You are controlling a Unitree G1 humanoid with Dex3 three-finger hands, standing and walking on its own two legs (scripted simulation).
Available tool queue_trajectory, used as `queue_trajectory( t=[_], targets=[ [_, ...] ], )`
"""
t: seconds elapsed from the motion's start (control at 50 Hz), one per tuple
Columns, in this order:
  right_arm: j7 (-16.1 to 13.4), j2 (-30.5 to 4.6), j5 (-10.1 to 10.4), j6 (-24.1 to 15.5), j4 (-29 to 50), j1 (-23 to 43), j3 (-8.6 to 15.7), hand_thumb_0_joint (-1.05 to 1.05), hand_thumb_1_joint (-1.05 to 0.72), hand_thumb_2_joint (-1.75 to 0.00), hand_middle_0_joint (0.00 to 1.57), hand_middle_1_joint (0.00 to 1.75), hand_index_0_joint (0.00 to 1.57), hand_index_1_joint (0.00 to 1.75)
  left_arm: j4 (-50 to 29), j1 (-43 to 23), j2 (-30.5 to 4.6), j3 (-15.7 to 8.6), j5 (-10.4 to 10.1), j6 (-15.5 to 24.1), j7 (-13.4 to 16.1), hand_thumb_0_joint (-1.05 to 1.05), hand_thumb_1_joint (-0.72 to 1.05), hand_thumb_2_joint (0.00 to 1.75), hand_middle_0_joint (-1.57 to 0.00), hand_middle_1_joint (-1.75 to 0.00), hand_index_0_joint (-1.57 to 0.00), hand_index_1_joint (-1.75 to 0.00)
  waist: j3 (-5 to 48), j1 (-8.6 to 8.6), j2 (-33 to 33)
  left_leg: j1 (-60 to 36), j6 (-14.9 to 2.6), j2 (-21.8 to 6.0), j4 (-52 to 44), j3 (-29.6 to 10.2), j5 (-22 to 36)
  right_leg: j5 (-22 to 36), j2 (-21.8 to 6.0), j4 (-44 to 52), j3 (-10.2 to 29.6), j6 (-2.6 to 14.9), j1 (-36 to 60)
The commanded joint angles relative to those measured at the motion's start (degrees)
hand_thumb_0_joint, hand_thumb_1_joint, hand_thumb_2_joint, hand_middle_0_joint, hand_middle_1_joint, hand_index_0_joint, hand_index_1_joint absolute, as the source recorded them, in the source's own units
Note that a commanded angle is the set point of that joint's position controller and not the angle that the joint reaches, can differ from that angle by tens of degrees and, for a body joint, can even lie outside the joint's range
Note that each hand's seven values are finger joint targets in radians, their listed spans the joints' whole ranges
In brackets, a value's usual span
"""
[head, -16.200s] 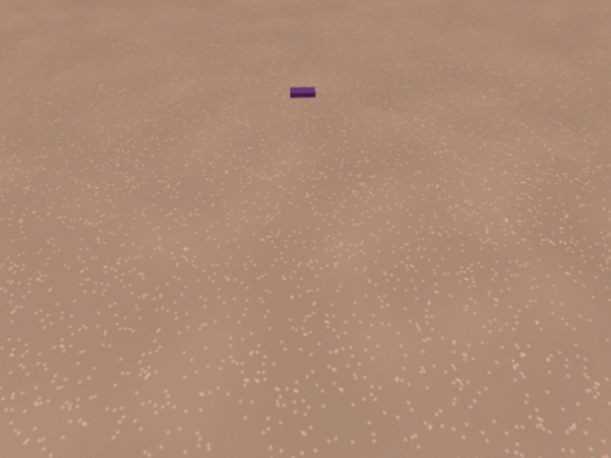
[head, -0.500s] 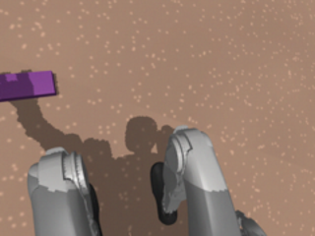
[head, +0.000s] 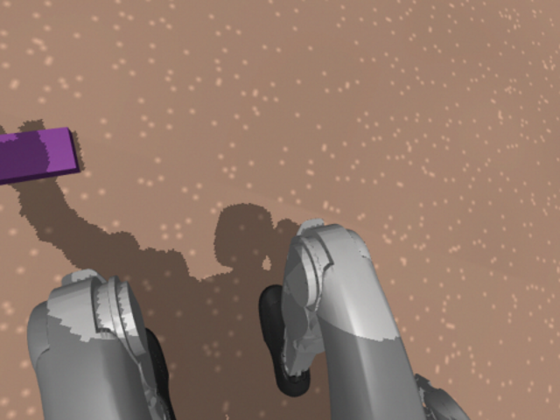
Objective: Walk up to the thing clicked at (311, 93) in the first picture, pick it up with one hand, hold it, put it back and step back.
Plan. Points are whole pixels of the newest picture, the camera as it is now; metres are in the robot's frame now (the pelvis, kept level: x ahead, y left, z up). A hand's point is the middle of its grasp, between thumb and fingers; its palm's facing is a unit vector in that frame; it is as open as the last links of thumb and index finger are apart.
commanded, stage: rise first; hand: left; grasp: from above
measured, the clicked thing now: (20, 157) +0.51 +0.30 -0.31
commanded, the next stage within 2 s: approach in 1.02 s
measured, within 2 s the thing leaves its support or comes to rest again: neither
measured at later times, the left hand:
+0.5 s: hand out of the picture +0.47 +0.34 -0.19, palm faces -0.43 -0.08 -0.90, open 14.1 cm
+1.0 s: hand out of the picture +0.47 +0.34 -0.18, palm faces -0.43 -0.07 -0.90, open 14.2 cm
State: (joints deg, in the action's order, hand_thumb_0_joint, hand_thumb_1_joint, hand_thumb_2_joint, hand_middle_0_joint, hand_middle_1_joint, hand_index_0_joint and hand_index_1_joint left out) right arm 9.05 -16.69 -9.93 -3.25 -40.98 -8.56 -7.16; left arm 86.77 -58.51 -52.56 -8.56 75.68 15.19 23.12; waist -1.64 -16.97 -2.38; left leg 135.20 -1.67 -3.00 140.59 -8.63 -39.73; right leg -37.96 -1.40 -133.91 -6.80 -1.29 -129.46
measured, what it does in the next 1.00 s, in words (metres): stands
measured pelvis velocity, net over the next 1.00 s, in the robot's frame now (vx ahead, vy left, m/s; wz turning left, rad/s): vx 0.00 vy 0.00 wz -0.01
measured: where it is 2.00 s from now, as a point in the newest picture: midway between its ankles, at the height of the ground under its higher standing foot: (224, 382)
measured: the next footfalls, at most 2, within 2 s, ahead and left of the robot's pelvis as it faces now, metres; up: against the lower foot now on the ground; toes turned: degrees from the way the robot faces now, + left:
none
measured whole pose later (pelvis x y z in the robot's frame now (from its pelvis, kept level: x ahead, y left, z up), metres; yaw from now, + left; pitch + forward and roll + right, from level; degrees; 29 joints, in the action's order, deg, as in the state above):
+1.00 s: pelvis +0.00 +0.00 +0.00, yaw -1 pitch +33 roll -11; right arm 10.2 -17.0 -9.7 -3.9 -39.9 -9.0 -7.7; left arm 85.0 -58.4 -52.9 -7.6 75.2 14.9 21.9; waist -1.3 -17.1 -2.3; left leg 135.3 -1.7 -2.6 140.8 -9.2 -39.6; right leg -37.9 -1.3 -133.6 -7.3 -1.5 -129.0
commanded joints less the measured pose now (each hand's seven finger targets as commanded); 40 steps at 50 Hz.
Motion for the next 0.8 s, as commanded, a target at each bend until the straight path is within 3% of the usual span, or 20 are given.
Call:
queue_trajectory(
  t=[0.0,0.24,0.3,0.32,0.38,0.4,0.46,0.52,0.54,0.56,0.58,0.6,0.62,0.64,0.68,0.7,0.78],
  targets=[
    [-0.6,-15.7,-0.2,0.0,-0.1,-13.0,4.5,0.00,-0.91,-0.90,0.20,0.30,0.20,0.30,-7.4,-15.6,-16.6,-2.2,-1.4,0.0,1.8,0.00,-0.56,1.02,-0.07,-1.02,-0.07,-1.02,39.3,-0.31,21.1,-30.5,-0.30,1.9,-13.3,4.4,12.6,14.1,3.2,12.4,-3.3,2.56,19.9],
    [-0.5,-16.3,-0.3,-0.5,0.1,-12.6,4.2,0.00,-0.90,-0.90,0.20,0.30,0.20,0.30,-7.4,-16.4,-15.6,-0.8,-1.2,0.6,1.8,0.00,-0.55,1.01,-0.07,-1.02,-0.07,-1.02,37.1,-1.16,23.6,-31.9,0.47,1.5,-14.2,2.8,9.9,11.4,3.3,11.3,-4.5,2.98,15.6],
    [-0.4,-16.5,-0.2,-0.6,0.1,-13.5,3.9,0.00,-0.90,-0.90,0.20,0.30,0.20,0.30,-9.3,-17.3,-17.3,-1.2,-0.3,0.5,1.8,0.00,-0.55,1.02,-0.07,-1.02,-0.07,-1.02,37.7,-1.33,25.9,-33.6,0.60,1.5,-14.0,2.8,13.2,13.8,3.1,10.6,-4.5,2.83,15.9],
    [-0.3,-16.6,-0.1,-0.6,0.2,-12.9,4.2,0.00,-0.90,-0.90,0.20,0.30,0.20,0.30,-8.0,-16.4,-16.9,-1.3,-0.9,0.4,1.9,0.00,-0.56,1.02,-0.07,-1.01,-0.06,-1.01,37.7,-0.82,25.2,-33.7,0.75,1.5,-14.4,2.5,12.6,13.2,3.1,10.4,-4.5,3.07,15.2],
    [0.0,-16.6,-0.3,-0.9,0.1,-14.0,4.1,0.00,-0.90,-0.90,0.20,0.30,0.20,0.30,-10.6,-18.5,-16.9,-1.7,-0.9,0.4,1.9,0.00,-0.56,1.03,-0.07,-1.00,-0.06,-1.01,37.3,-1.93,26.1,-34.1,0.73,1.4,-14.1,2.6,13.4,13.9,3.1,10.4,-4.7,2.91,15.4],
    [0.1,-16.6,-0.3,-0.8,0.3,-13.4,4.1,0.00,-0.90,-0.90,0.20,0.30,0.20,0.30,-7.4,-16.1,-15.2,-0.8,-1.0,0.1,1.7,0.00,-0.56,1.02,-0.07,-1.00,-0.07,-1.01,37.0,-1.66,25.4,-33.7,0.73,1.5,-14.2,2.6,12.9,13.6,3.1,10.5,-4.8,2.88,15.3],
    [0.1,-16.5,-0.2,-0.8,0.5,-13.2,4.2,0.00,-0.90,-0.90,0.20,0.30,0.20,0.30,-9.5,-16.9,-17.1,-1.6,-1.5,0.2,1.3,0.00,-0.55,1.03,-0.08,-0.99,-0.07,-1.00,38.1,-1.15,24.7,-32.1,0.41,1.5,-13.7,3.2,12.0,13.2,3.3,11.4,-4.4,2.99,16.8],
    [0.3,-16.4,-0.2,-0.8,0.6,-13.5,4.1,0.00,-0.90,-0.90,0.20,0.30,0.20,0.30,-7.8,-15.1,-15.8,-0.4,-1.4,0.0,0.3,0.00,-0.56,1.03,-0.07,-0.99,-0.06,-1.00,36.4,-1.14,23.9,-30.8,0.27,1.7,-13.9,3.6,11.2,12.5,3.2,11.8,-4.2,2.92,16.8],
    [0.3,-16.8,0.0,-0.9,1.3,-13.5,4.2,0.00,-0.90,-0.90,0.20,0.30,0.20,0.30,-9.6,-16.6,-17.7,-1.6,-1.6,0.3,0.1,0.00,-0.56,1.03,-0.08,-0.99,-0.07,-1.00,36.6,-1.33,23.2,-30.7,0.22,1.6,-13.7,3.3,11.3,12.6,3.2,11.6,-4.2,2.98,16.8],
    [0.3,-16.4,0.0,-0.7,1.0,-13.4,3.8,0.00,-0.90,-0.90,0.20,0.30,0.20,0.30,-6.7,-14.3,-16.4,-0.6,-1.3,0.0,-0.1,0.00,-0.56,1.03,-0.07,-1.00,-0.06,-1.01,36.5,-0.80,22.6,-30.0,0.10,1.8,-13.5,3.7,11.1,12.5,3.3,12.0,-4.0,2.94,17.6],
    [0.2,-16.5,-0.2,-0.6,1.6,-13.0,4.0,0.00,-0.90,-0.90,0.20,0.30,0.20,0.30,-9.6,-15.7,-17.7,-2.0,-2.1,0.5,0.2,0.00,-0.56,1.03,-0.07,-1.00,-0.06,-1.01,38.2,-1.04,21.5,-29.6,-0.07,1.7,-13.0,3.8,11.8,13.4,3.4,12.4,-4.1,2.70,19.6],
    [0.2,-16.8,-0.1,-0.6,1.6,-13.3,4.0,0.00,-0.90,-0.90,0.20,0.30,0.20,0.30,-10.2,-16.0,-19.1,-2.6,-1.7,0.7,0.2,0.00,-0.55,1.02,-0.08,-1.00,-0.07,-1.01,38.5,-0.74,21.9,-29.5,-0.14,1.8,-12.9,4.0,12.1,13.7,3.2,12.2,-3.8,2.68,20.3],
    [0.3,-16.2,-0.1,-0.6,0.9,-13.8,3.8,0.00,-0.90,-0.90,0.20,0.30,0.20,0.30,-8.1,-14.6,-16.2,-1.2,-2.2,0.6,0.1,0.00,-0.55,1.02,-0.07,-1.00,-0.07,-1.01,37.5,-0.83,21.3,-29.7,-0.01,1.8,-13.3,3.7,11.8,13.3,3.3,12.1,-4.0,2.76,19.5],
    [0.4,-16.0,-0.2,-0.5,0.6,-13.4,3.8,0.00,-0.90,-0.90,0.20,0.30,0.20,0.30,-9.5,-15.3,-15.9,-1.0,-2.2,0.9,0.0,0.00,-0.56,1.03,-0.07,-1.00,-0.06,-1.01,38.3,-0.89,22.1,-30.3,0.09,1.7,-13.3,3.8,12.1,13.5,3.4,12.3,-4.1,2.72,19.6],
    [0.3,-16.5,-0.2,-0.7,1.3,-13.6,4.2,0.00,-0.90,-0.90,0.20,0.30,0.20,0.30,-11.2,-16.9,-18.5,-2.5,-1.9,1.3,0.1,0.00,-0.56,1.02,-0.07,-1.01,-0.06,-1.02,39.4,-0.92,22.8,-31.3,0.14,1.6,-13.2,3.6,12.8,14.2,3.5,12.2,-4.1,2.74,19.9],
    [0.4,-16.0,-0.1,-0.5,0.6,-13.4,3.8,0.00,-0.90,-0.90,0.20,0.30,0.20,0.30,-9.6,-14.7,-17.0,-1.5,-1.9,1.1,0.2,0.00,-0.57,1.04,-0.07,-1.00,-0.06,-1.01,40.2,-0.04,23.2,-31.2,0.25,1.7,-13.3,3.9,13.4,14.5,3.5,12.0,-3.9,2.81,20.7],
    [0.4,-16.2,-0.2,-0.3,0.5,-13.6,4.3,0.00,-0.90,-0.90,0.20,0.30,0.20,0.30,-10.1,-16.7,-16.4,-1.0,-1.3,1.2,0.6,0.00,-0.57,1.03,-0.07,-0.99,-0.06,-1.00,38.7,-1.16,23.6,-31.8,0.29,1.6,-13.4,3.5,12.4,13.8,3.5,12.1,-4.2,3.00,18.1]
  ],
)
